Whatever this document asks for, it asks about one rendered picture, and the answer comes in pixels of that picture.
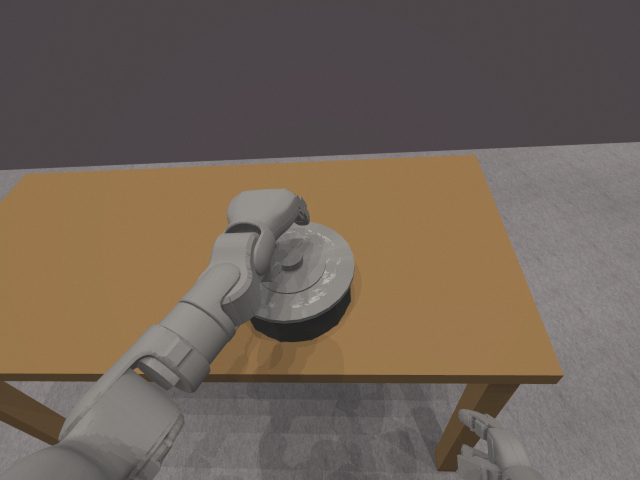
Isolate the robot left upper arm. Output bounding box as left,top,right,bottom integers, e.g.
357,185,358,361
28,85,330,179
0,368,184,480

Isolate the pot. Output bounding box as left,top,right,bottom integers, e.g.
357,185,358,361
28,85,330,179
250,288,351,342

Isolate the knob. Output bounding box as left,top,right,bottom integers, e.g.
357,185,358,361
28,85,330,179
276,246,303,272

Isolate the table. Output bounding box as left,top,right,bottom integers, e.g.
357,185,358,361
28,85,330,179
0,155,564,472

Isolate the robot right hand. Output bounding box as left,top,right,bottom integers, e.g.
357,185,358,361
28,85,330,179
457,409,534,480

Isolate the robot left hand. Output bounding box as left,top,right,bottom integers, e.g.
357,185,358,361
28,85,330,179
227,189,310,282

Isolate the lid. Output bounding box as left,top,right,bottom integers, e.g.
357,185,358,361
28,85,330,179
254,222,355,324

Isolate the left robot forearm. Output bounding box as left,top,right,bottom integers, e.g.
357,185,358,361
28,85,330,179
58,218,276,442

